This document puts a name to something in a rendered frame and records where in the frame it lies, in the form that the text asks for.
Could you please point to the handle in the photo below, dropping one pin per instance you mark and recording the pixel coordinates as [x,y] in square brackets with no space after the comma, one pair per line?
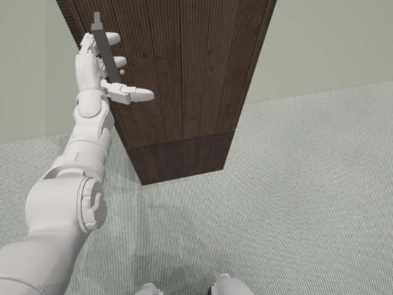
[99,34]

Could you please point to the right robot shin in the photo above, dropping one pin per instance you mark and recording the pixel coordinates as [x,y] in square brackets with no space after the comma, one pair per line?
[225,275]

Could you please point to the left robot shin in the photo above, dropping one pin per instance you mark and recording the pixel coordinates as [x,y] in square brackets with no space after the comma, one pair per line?
[148,285]

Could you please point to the robot shin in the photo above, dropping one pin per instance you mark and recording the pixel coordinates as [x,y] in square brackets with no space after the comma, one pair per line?
[148,285]
[225,275]

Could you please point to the cupboard door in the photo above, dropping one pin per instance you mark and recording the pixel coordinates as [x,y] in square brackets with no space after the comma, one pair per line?
[196,56]

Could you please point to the robot left hand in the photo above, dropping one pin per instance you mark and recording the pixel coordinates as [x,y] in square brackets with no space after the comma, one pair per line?
[90,70]

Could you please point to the left robot forearm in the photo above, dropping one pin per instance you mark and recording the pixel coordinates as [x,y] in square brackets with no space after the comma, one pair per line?
[88,147]

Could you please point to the robot left upper arm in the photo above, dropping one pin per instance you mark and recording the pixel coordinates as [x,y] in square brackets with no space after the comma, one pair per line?
[61,213]

